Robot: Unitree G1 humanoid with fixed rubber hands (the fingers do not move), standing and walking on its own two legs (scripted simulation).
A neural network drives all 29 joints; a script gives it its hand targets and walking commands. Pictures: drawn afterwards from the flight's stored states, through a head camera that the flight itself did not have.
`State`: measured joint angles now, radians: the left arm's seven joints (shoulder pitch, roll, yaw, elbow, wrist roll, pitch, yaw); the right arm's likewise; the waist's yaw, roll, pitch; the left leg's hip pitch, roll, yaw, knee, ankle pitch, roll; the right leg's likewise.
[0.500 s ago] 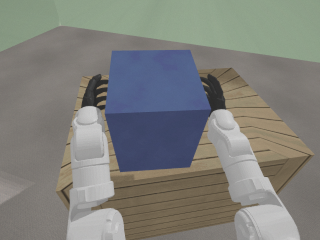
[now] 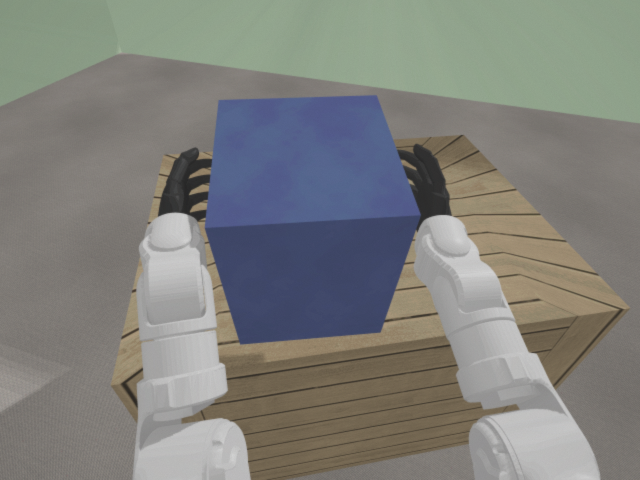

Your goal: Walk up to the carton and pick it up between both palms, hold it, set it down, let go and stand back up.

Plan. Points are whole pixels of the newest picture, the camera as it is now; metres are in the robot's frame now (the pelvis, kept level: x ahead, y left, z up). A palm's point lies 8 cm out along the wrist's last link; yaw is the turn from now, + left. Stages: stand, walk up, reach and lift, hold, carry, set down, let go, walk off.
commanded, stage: hold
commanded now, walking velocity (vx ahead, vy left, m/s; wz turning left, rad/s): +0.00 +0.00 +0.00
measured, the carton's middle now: (305, 225) +0.40 +0.01 +0.14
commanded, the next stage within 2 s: none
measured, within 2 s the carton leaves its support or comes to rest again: neither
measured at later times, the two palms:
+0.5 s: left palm (181, 215) +0.35 +0.16 +0.20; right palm (431, 212) +0.35 -0.13 +0.19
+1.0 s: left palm (181, 214) +0.35 +0.16 +0.20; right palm (431, 212) +0.35 -0.13 +0.19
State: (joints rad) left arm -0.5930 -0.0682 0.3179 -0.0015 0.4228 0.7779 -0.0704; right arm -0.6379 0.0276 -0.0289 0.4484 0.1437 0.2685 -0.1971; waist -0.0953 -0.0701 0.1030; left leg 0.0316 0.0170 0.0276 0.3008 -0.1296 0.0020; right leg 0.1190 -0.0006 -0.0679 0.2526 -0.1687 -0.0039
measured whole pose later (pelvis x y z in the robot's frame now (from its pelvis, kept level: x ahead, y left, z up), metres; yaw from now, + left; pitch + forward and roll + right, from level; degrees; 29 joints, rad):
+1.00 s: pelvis +0.00 +0.00 +0.00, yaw +0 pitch -12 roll +0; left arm -0.62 -0.06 0.33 0.03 0.43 0.78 -0.08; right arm -0.66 0.04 -0.05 0.47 0.13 0.26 -0.20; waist -0.10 -0.07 0.10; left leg 0.03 0.02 0.03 0.29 -0.12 0.00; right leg 0.11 0.00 -0.07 0.26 -0.17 -0.01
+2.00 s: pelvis +0.00 +0.00 +0.00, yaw +0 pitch -12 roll +0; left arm -0.62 -0.06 0.33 0.04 0.43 0.77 -0.08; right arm -0.66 0.03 -0.05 0.49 0.13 0.25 -0.20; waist -0.09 -0.07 0.10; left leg 0.03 0.02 0.03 0.29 -0.12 0.00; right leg 0.11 0.00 -0.07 0.26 -0.17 -0.01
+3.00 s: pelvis +0.00 +0.00 +0.00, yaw +0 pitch -12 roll +0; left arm -0.61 -0.06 0.32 0.04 0.43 0.77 -0.08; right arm -0.66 0.03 -0.05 0.49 0.13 0.24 -0.20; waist -0.10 -0.07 0.10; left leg 0.03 0.02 0.03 0.29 -0.12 0.00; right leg 0.11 0.00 -0.07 0.26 -0.17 -0.01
